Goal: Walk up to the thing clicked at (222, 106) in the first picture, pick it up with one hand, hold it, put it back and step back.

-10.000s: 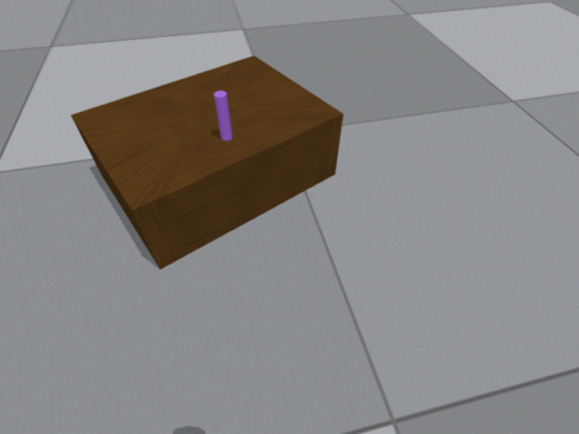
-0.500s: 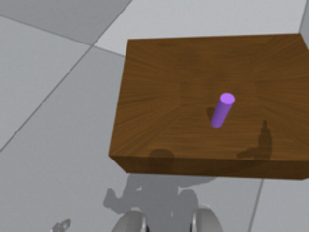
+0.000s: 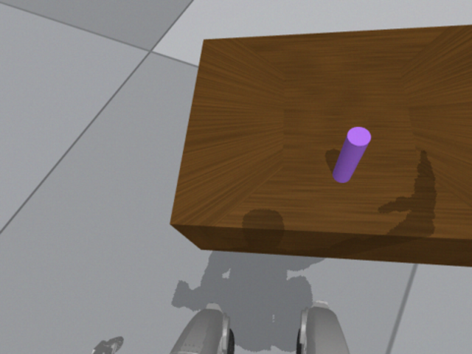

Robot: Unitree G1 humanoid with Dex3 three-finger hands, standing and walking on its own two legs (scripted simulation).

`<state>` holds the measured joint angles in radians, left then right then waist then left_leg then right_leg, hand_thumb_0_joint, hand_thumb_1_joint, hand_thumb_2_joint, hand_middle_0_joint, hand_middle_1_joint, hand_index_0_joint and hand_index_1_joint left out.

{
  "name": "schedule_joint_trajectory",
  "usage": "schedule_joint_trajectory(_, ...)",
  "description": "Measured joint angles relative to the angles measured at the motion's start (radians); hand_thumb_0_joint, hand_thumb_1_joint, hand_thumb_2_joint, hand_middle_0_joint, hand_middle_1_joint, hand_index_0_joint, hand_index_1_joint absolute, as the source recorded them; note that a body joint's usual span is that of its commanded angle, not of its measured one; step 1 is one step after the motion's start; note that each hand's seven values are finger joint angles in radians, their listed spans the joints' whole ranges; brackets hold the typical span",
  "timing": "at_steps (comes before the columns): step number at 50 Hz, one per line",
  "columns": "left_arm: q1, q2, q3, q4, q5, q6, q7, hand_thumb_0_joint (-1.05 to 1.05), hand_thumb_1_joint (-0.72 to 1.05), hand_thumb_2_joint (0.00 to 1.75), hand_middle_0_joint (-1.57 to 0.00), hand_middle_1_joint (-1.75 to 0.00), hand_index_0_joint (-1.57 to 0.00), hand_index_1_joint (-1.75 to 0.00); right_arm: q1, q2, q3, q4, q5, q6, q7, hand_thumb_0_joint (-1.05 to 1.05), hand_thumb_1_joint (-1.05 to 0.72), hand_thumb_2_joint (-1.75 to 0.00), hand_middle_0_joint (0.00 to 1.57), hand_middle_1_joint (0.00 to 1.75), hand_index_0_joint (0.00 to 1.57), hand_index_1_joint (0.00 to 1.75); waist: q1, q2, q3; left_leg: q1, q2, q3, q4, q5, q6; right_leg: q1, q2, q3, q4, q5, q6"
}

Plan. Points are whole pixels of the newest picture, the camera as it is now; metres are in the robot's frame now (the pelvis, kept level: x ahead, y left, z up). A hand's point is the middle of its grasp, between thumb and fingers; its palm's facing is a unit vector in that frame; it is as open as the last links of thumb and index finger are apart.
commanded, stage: go down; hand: right
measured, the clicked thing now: (349, 157) +0.55 -0.19 -0.23
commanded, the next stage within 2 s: approach in 0.08 s
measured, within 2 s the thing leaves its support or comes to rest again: neither
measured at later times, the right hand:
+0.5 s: hand out of the picture +0.46 -0.35 -0.01, palm faces +0.15 +0.99 -0.01, open 17.6 cm
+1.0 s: hand (381, 173) +0.52 -0.27 -0.25, palm faces +0.10 +0.99 -0.02, open 17.3 cm
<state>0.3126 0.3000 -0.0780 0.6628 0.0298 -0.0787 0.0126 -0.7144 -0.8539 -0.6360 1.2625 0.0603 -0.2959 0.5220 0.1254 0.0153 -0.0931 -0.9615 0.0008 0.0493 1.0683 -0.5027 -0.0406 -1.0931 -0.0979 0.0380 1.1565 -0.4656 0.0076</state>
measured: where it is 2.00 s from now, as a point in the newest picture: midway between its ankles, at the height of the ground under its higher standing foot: outside the picture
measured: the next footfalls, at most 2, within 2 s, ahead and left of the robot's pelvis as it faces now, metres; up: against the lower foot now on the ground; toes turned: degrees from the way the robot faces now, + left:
none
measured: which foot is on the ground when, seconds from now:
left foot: down 0.00-1.00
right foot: down 0.00-1.00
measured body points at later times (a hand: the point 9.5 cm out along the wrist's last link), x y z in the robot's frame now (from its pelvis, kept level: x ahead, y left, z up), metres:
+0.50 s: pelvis -0.01 +0.00 -0.06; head +0.17 -0.06 +0.35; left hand +0.05 +0.28 -0.14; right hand +0.45 -0.40 -0.01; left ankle +0.00 +0.15 -0.65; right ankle +0.04 -0.12 -0.65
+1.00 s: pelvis -0.07 +0.01 -0.28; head +0.19 -0.03 +0.09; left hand -0.04 +0.27 -0.38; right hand +0.51 -0.32 -0.24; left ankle +0.00 +0.15 -0.65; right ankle +0.03 -0.12 -0.65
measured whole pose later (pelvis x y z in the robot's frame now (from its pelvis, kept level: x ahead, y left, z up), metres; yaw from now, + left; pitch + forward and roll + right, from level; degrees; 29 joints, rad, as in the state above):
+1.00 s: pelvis -0.07 +0.01 -0.28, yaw +8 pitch +35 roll +10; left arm 0.17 0.29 -0.20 0.60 0.12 0.01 -0.07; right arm -1.19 -1.01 -0.67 1.32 -0.04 -0.42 0.43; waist 0.27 0.01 -0.03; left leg -2.02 -0.04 0.08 2.11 -0.71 -0.05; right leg -2.18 -0.10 0.18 2.16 -0.62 0.02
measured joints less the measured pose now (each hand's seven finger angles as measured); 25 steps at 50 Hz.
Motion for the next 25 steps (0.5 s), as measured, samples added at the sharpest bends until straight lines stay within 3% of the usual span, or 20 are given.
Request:
schedule_joint_trajectory(13, 0.014, 0.003, -0.007, -0.009, 0.001, 0.012, -0.008, 0.0, 0.91, 0.9, -0.19, -0.3, -0.19, -0.3, -0.069, -0.036, 0.001, 0.028, 0.005, -0.019, 0.002, -0.02, 0.57, -0.04, 0.05, 0.05, 0.05, 0.04, 0.014, -0.002, 0.0, -0.037, -0.002, 0.002, 0.019, -0.001, -0.003, -0.042, -0.001, 0.005, 0.028, -0.005, -0.005)
schedule_joint_trajectory(19, 0.01, 0.02, -0.016, -0.025, 0.011, -0.001, -0.01, 0.0, 0.9, 0.9, -0.19, -0.29, -0.19, -0.3, -0.115, -0.048, 0.005, 0.059, 0.044, -0.089, 0.013, -0.01, 0.58, -0.04, 0.05, 0.05, 0.05, 0.04, 0.023, -0.002, -0.012, -0.125, -0.005, 0.002, 0.088, -0.022, 0.0, -0.13, -0.004, 0.011, 0.092, -0.023, -0.005)
schedule_joint_trajectory(25, -0.013, 0.037, -0.038, -0.056, 0.024, -0.012, -0.019, 0.0, 0.89, 0.9, -0.19, -0.29, -0.19, -0.3, -0.137, -0.038, -0.011, 0.059, 0.092, -0.182, 0.039, -0.01, 0.58, -0.04, 0.05, 0.05, 0.05, 0.04, 0.042, -0.007, -0.045, -0.31, -0.013, 0.002, 0.264, -0.085, -0.001, -0.314, -0.013, 0.025, 0.26, -0.08, -0.003)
